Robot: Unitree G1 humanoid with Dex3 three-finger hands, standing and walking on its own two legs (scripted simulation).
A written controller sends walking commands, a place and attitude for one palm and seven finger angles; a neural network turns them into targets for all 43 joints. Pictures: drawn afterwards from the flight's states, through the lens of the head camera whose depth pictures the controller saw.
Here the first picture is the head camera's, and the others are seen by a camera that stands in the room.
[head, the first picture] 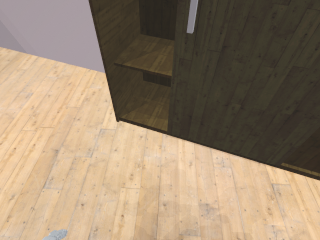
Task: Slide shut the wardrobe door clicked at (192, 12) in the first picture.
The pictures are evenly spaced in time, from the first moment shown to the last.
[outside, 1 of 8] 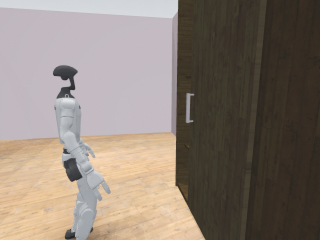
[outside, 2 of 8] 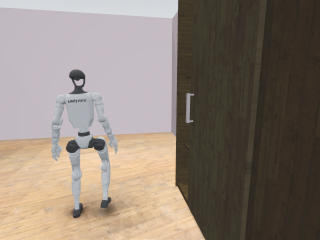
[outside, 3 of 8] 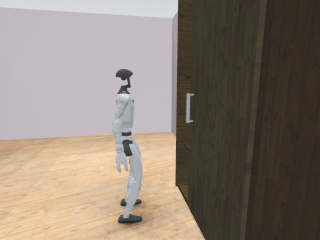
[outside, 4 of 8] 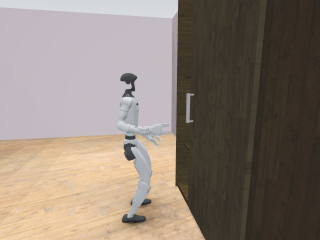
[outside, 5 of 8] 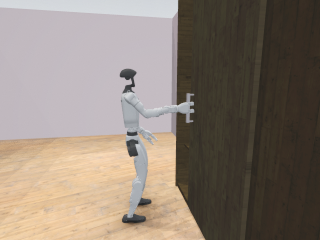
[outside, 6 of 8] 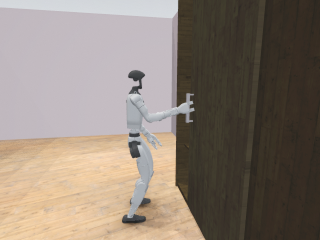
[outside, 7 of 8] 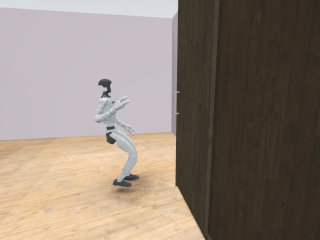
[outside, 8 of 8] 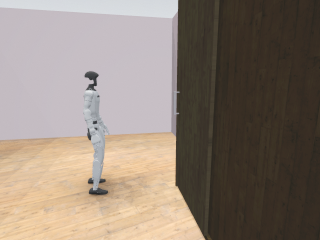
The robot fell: no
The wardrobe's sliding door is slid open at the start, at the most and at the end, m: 0.42 0.42 0.00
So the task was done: yes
